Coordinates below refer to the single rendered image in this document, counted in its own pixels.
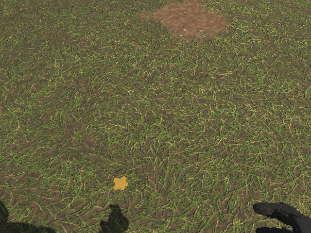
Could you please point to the robot right hand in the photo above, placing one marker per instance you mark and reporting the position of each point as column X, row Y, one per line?
column 284, row 213

